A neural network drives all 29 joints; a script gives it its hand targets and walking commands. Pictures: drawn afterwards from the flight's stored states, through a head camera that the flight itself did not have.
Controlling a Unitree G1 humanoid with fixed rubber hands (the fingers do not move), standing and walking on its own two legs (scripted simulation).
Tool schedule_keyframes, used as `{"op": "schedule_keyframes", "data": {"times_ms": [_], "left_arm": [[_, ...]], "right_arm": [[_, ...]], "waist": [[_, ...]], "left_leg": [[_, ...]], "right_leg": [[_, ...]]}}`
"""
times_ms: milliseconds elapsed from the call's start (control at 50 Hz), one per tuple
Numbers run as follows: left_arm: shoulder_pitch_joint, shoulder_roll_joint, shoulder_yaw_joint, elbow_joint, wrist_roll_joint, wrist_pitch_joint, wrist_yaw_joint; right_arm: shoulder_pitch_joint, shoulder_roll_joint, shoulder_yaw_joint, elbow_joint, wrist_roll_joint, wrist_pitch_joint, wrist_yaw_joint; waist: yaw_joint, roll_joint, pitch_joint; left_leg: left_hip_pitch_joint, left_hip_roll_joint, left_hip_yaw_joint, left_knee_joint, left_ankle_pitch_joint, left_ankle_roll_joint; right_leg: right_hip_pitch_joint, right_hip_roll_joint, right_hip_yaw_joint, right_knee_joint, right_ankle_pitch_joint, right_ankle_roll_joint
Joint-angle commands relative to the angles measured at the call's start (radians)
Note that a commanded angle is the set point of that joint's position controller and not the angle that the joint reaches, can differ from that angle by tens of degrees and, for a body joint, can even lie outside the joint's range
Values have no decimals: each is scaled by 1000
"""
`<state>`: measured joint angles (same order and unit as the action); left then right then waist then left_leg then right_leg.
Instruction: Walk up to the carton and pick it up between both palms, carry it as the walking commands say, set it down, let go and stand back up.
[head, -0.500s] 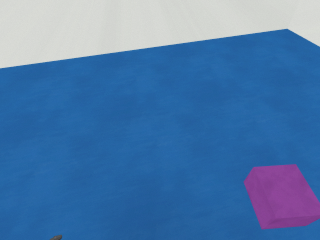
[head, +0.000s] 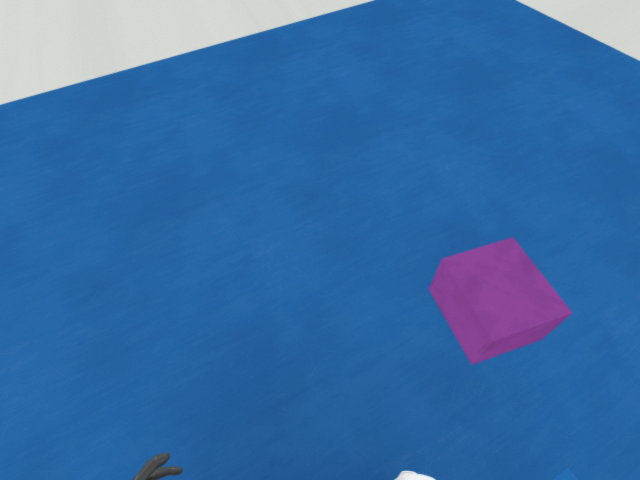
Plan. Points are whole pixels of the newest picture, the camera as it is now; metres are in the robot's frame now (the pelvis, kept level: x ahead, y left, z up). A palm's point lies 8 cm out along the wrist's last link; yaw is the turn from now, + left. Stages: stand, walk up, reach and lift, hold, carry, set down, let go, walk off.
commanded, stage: walk up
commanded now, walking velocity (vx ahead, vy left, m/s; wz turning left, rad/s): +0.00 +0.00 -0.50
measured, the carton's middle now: (492, 299) +0.71 -0.51 -0.68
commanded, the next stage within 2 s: none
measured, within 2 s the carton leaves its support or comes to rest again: neither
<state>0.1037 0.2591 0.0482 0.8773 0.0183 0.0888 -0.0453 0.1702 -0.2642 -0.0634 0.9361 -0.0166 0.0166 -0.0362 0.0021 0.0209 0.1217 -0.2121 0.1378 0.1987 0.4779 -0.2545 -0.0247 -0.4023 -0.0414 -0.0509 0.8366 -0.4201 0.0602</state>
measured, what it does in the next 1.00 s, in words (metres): walks ahead, turning right: right foot, then left foot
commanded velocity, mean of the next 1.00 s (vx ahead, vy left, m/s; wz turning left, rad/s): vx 0.38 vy -0.11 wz -0.41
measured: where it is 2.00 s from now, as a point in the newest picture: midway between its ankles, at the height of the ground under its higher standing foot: (431, 440)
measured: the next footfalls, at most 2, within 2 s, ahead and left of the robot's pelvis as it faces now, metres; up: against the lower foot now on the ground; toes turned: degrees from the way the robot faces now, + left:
right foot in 0.12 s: +0.00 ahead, -0.15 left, +0.00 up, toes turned -11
left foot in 0.60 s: +0.40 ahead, -0.04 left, +0.00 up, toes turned -11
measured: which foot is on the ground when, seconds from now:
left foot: down 0.00-0.12, up 0.14-0.58, down 0.60-1.00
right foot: up 0.00-0.10, down 0.12-0.60, up 0.62-1.00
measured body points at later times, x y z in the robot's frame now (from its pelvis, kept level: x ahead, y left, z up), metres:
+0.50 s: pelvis +0.15 -0.10 +0.00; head +0.19 -0.13 +0.44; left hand +0.08 +0.16 -0.12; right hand +0.32 -0.36 -0.12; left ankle +0.32 +0.01 -0.69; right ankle -0.04 -0.14 -0.74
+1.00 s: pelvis +0.32 -0.21 +0.00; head +0.34 -0.22 +0.45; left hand +0.58 -0.05 -0.11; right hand +0.16 -0.44 -0.14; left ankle +0.36 -0.04 -0.74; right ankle +0.33 -0.37 -0.72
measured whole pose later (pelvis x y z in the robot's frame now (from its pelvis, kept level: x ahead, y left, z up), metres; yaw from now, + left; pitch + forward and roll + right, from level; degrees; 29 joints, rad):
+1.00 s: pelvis +0.32 -0.21 +0.00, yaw -25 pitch -1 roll +0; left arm 0.07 0.27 0.05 0.83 0.02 0.03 -0.07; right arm 0.43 -0.27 -0.08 0.95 -0.04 -0.02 0.00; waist -0.07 0.01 0.06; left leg -0.13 0.19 0.20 0.44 -0.27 -0.10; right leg -0.44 -0.07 -0.05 0.66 -0.23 0.02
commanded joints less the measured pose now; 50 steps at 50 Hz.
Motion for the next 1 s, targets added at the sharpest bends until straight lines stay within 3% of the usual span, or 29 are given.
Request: {"op": "schedule_keyframes", "data": {"times_ms": [0, 20, 40, 60, 80, 100, 120, 140, 160, 180, 200, 220, 260, 300, 460, 500, 540, 560, 580, 600, 620, 660, 680, 740, 780, 860, 900, 940, 980], "left_arm": [[-2, 85, 13, -75, -9, -21, -1], [27, 80, 10, -64, -7, -27, 1], [55, 119, 29, -53, 1, -20, -32], [50, 117, 32, -63, -1, -19, -47], [127, 103, 32, -46, -3, -28, -45], [252, 110, 34, -3, -4, -44, -34], [365, 207, 65, 31, 8, -68, -20], [338, 274, 84, 15, 13, -79, -4], [284, 247, 72, 6, 3, -86, 6], [256, 202, 59, 13, -2, -97, 12], [246, 162, 48, 17, -7, -110, 17], [247, 136, 38, 19, -10, -124, 22], [299, 119, 30, 39, -14, -145, 25], [368, 113, 27, 61, -13, -156, 31], [508, 100, 24, 98, 2, -164, 61], [508, 100, 23, 104, -2, -160, 67], [469, 114, 32, 93, -7, -158, 65], [444, 116, 37, 80, -14, -156, 59], [422, 78, 26, 53, -27, -163, 57], [493, 27, 18, 32, -35, -164, 58], [500, 60, 41, 58, -37, -156, 65], [388, 23, 41, 43, -15, -132, 46], [364, 13, 44, 35, -5, -113, 31], [329, -7, 50, 9, 25, -65, 6], [276, -8, 43, -23, 27, -41, -11], [104, 17, 27, -90, 10, -36, -38], [59, 30, 17, -78, 3, -50, -29], [36, 61, 16, -61, -2, -56, -24], [58, 69, 16, -37, -9, -71, -16]], "right_arm": [[-5, -224, -69, -53, -5, -1, 1], [-15, -234, -76, -55, -9, 3, 6], [58, -292, -91, -39, -29, 5, 6], [-17, -302, -91, -64, -25, 6, 8], [-112, -277, -81, -84, -22, 8, 14], [-145, -213, -60, -79, -16, 6, 24], [-159, -117, -22, -107, -12, 2, 34], [-196, -100, -8, -158, -14, -8, 33], [-201, -104, -14, -147, -21, -27, 34], [-178, -102, -13, -135, -24, -41, 44], [-154, -102, -13, -121, -26, -46, 56], [-143, -95, -11, -112, -27, -45, 66], [-131, -81, -9, -113, -31, -43, 74], [-162, -60, -4, -135, -31, -41, 77], [-360, 2, 26, -230, -13, -48, 79], [-325, 6, 27, -219, -9, -54, 70], [-140, -39, 10, -161, 0, -63, 44], [38, -75, -7, -96, -2, -70, 25], [211, -144, -37, -44, -16, -83, 11], [299, -248, -59, -38, -25, -88, 3], [270, -237, -46, -56, -15, -76, 8], [158, -111, -8, -61, -6, -81, 2], [132, -91, -3, -52, 1, -83, -7], [139, -85, 3, -41, 6, -93, -1], [124, -91, -3, -42, -6, -92, 10], [134, -124, -28, -44, -19, -81, 18], [130, -130, -35, -56, -26, -73, 35], [126, -163, -47, -77, -25, -58, 37], [153, -172, -55, -77, -21, -42, 37]], "waist": [[-7, 209, -173], [15, 195, -182], [24, 92, -233], [51, 108, -146], [105, 114, -116], [151, -14, -114], [205, -310, -82], [185, -405, -37], [144, -283, 2], [115, -175, 19], [94, -98, 18], [80, -71, 7], [73, -82, -34], [80, -108, -50], [114, -157, -9], [89, -167, -43], [19, -226, -164], [-45, -188, -250], [-112, -62, -318], [-104, 253, -395], [-82, 149, -444], [-31, 15, -300], [-9, -4, -245], [33, 85, -175], [50, 156, -148], [30, 222, -69], [12, 276, -88], [8, 237, -54], [17, 129, -30]], "left_leg": [[131, 222, -145, -80, 342, 114], [104, 215, -129, -58, 248, 99], [62, 325, -281, -183, -271, 131], [-34, 366, -297, -224, -462, 105], [-172, 325, -217, -179, -492, 55], [-275, 219, -92, 54, -426, 14], [-508, 3, -38, 481, -358, -21], [-647, -9, -115, 634, -343, -35], [-671, 37, -177, 689, -261, -29], [-662, 55, -206, 691, -167, -29], [-626, 57, -208, 680, -93, -36], [-594, 45, -196, 674, -41, -43], [-559, 20, -168, 648, 26, -49], [-559, -2, -150, 611, 75, -56], [-489, -67, -64, 230, 144, -43], [-374, -97, -38, 134, 130, -25], [-63, -119, -36, 76, 101, 3], [189, -100, -48, 31, 166, 14], [446, 26, -195, 20, 276, 35], [562, 380, -596, -74, 576, 136], [518, 442, -661, -89, 691, 204], [270, 345, -454, -122, 670, 192], [175, 328, -404, -144, 648, 181], [-7, 279, -266, -156, 695, 153], [-63, 239, -175, -188, 598, 121], [-91, 175, -84, -254, 279, 59], [-95, 145, -83, -284, -42, 56], [-103, 186, -97, -269, -154, 60], [-112, 190, -95, -171, -138, 47]], "right_leg": [[54, 18, -44, -159, -4, -21], [111, 29, -69, -230, 34, -32], [166, 31, -92, -137, -33, -55], [164, -10, -56, -164, -39, -72], [307, -29, -38, -279, 1, -98], [453, -80, 57, -455, 0, -130], [524, -244, 425, -637, -199, -194], [436, -338, 640, -742, -265, -263], [424, -316, 598, -741, -236, -272], [424, -273, 515, -725, -159, -256], [425, -232, 436, -710, -63, -232], [418, -204, 384, -696, 78, -220], [441, -177, 313, -653, 333, -201], [464, -169, 287, -630, 499, -192], [478, -161, 258, -621, 855, -178], [468, -147, 227, -557, 1005, -160], [400, -98, 177, -406, 1151, -143], [297, -64, 163, -207, 1105, -131], [69, -9, 172, 24, 789, -104], [-166, 126, 89, 340, -59, -61], [-179, 62, 154, 519, -135, -53], [-179, -27, 167, 530, -34, -39], [-169, -48, 159, 510, 1, -27], [-130, -46, 108, 473, 55, -6], [-110, -41, 78, 362, 144, -3], [-18, -40, 30, -19, 245, -6], [78, -13, -5, -91, 235, -26], [99, -7, -37, -140, 174, -39], [164, 5, -61, -261, 178, -54]]}}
